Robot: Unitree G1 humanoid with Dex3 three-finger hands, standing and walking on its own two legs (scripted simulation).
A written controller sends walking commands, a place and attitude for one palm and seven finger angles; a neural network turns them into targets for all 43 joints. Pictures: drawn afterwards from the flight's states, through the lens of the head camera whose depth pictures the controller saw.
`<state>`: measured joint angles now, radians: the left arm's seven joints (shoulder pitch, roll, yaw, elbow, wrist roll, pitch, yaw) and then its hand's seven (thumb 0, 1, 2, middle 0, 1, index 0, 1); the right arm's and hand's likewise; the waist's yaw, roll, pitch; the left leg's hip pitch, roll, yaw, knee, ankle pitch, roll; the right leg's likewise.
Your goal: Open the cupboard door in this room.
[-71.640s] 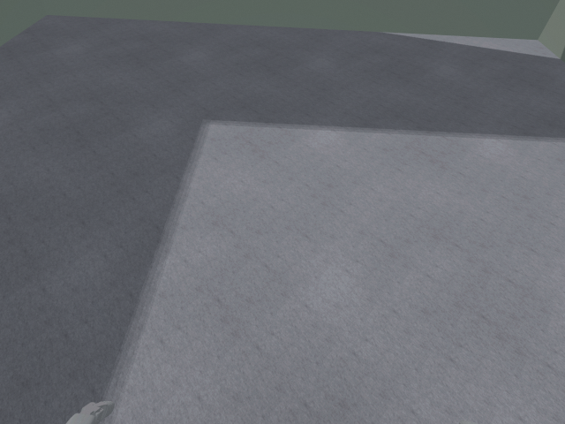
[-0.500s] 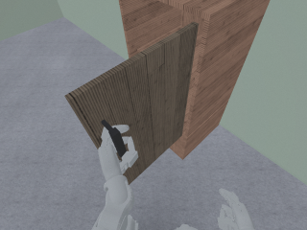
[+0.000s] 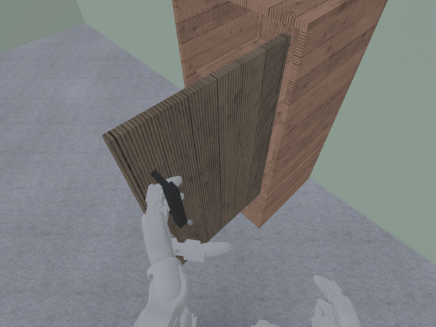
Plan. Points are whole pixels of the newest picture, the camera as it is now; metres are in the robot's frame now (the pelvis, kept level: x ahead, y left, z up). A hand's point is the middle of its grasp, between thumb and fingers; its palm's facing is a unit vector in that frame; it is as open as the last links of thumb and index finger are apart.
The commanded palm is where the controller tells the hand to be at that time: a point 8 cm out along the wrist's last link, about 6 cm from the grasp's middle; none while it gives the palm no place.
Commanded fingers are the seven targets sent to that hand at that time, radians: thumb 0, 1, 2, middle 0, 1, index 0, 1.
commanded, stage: open thumb and fingers to let go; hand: left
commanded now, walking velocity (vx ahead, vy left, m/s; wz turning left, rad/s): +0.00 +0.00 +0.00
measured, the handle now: (169, 200) +0.34 +0.11 +0.05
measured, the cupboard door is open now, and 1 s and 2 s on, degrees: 90 92 91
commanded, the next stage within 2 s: slide the hand sideways off the handle in 0.16 s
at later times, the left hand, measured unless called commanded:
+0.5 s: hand (189, 244) +0.25 +0.06 +0.05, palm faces -0.17 -0.99 +0.02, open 16.2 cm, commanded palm +0.24 +0.11 +0.04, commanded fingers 0.00 -0.50 0.30 -0.15 -0.30 -0.15 -0.30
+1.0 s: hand (167, 259) +0.23 +0.09 +0.05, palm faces -0.02 -1.00 +0.02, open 16.1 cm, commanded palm +0.20 +0.15 +0.04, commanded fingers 0.00 -0.50 0.30 -0.15 -0.30 -0.15 -0.30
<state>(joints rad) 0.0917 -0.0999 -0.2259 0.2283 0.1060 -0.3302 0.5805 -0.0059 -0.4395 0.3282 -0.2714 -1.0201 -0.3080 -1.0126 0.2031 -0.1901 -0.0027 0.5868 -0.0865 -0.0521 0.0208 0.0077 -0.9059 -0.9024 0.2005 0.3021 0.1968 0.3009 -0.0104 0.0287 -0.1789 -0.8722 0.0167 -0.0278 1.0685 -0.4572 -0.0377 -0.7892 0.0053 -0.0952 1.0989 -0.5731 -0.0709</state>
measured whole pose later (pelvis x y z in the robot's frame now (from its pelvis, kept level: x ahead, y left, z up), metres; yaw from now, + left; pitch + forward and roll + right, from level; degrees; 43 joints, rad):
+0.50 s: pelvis -0.02 +0.03 -0.01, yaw -1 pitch +13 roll -1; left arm 0.09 0.04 -0.28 0.18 -0.05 -0.39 0.10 -0.01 -0.50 0.30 -0.20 -0.36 -0.17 -0.37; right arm 0.22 -0.22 0.01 0.53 -0.02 -0.04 0.01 0.01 -0.90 -0.90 0.20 0.30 0.20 0.30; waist -0.01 0.06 -0.13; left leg -0.89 0.01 -0.02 1.12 -0.46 0.00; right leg -0.80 0.00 -0.08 1.13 -0.56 -0.04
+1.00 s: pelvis -0.01 +0.03 -0.01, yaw -2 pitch +14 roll -1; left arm 0.35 0.04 -0.23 -0.04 -0.01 -0.37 0.14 -0.01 -0.50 0.30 -0.18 -0.32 -0.20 -0.32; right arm 0.24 -0.20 0.03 0.43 -0.02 -0.01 0.02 0.01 -0.90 -0.90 0.20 0.30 0.20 0.30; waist 0.00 0.03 -0.15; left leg -0.90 0.02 0.00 1.14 -0.48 0.00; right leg -0.81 0.00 -0.06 1.14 -0.57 -0.03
